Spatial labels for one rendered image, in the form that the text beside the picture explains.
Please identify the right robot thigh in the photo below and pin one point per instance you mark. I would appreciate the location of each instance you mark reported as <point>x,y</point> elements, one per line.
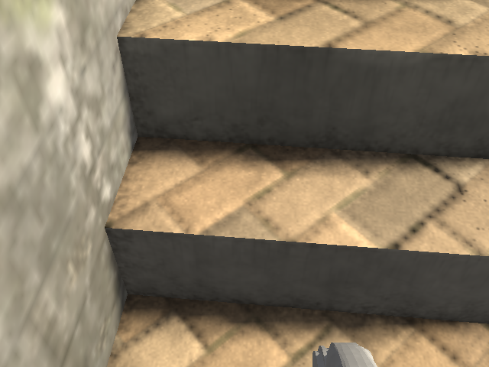
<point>342,355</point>

